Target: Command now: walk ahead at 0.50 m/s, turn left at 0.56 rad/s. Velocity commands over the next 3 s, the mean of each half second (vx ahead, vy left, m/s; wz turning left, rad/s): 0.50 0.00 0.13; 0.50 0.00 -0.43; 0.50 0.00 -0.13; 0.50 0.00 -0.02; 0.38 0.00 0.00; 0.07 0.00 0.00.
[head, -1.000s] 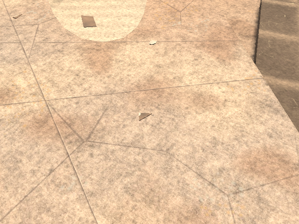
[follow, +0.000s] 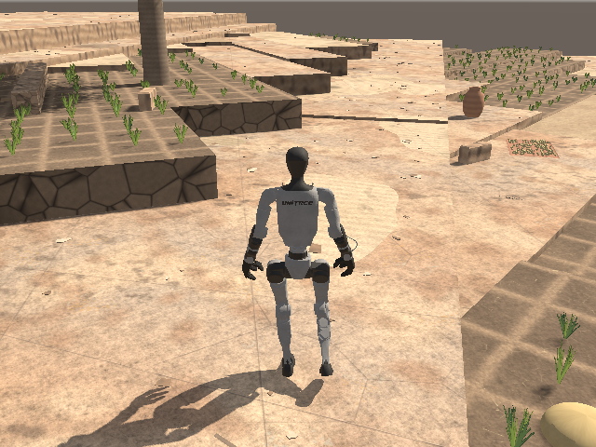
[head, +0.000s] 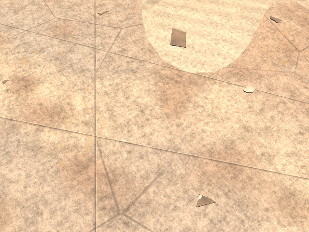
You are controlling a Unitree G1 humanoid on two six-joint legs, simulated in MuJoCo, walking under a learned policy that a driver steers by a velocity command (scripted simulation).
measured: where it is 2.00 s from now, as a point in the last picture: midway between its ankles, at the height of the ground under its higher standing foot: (192, 122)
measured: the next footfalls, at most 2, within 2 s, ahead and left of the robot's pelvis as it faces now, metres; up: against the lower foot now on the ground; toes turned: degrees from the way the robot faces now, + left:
right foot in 0.40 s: +0.41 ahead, -0.13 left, +0.00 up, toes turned +3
left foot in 0.88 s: +0.68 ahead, +0.06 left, +0.00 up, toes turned -16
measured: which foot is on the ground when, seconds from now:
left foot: down 0.00-0.42, up 0.44-0.86, down 0.88-1.00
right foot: up 0.00-0.38, down 0.40-0.90, up 0.92-1.00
